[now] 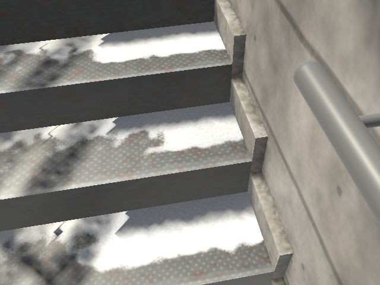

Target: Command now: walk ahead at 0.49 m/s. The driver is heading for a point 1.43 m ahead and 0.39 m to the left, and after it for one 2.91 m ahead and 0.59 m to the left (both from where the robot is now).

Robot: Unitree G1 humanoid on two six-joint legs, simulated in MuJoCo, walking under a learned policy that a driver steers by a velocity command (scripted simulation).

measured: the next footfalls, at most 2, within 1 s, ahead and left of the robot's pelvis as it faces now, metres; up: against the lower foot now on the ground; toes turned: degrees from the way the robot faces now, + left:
left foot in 0.44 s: +0.01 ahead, +0.25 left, +0.00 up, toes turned -3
right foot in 0.72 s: +0.08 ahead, +0.13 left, +0.00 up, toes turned -5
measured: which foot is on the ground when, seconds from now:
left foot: down 0.00-0.18, up 0.20-0.42, down 0.44-0.72, up 0.74-1.00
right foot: down 0.00-0.44, up 0.46-0.70, down 0.72-1.00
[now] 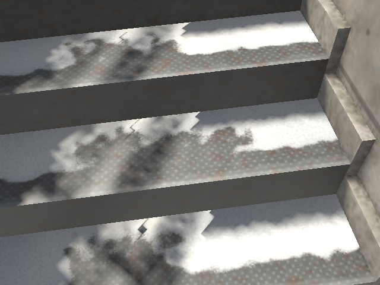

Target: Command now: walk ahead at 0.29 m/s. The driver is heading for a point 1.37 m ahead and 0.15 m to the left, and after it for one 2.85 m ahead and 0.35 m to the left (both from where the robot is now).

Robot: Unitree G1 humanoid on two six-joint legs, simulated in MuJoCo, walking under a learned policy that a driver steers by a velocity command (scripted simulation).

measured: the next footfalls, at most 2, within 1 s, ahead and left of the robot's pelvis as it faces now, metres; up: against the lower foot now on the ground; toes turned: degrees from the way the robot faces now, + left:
left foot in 0.06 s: +0.10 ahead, +0.16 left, +0.00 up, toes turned +0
right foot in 0.36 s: +0.10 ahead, -0.07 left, +0.00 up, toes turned +0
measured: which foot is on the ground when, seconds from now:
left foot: up 0.00-0.04, down 0.06-1.00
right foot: down 0.00-0.06, up 0.08-0.34, down 0.36-1.00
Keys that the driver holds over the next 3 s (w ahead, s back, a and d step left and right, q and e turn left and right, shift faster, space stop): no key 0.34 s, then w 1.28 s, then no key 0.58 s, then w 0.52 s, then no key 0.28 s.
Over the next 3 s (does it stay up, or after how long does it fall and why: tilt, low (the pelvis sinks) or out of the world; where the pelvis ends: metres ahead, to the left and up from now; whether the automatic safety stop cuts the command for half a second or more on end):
stays up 0.10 0.04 0.00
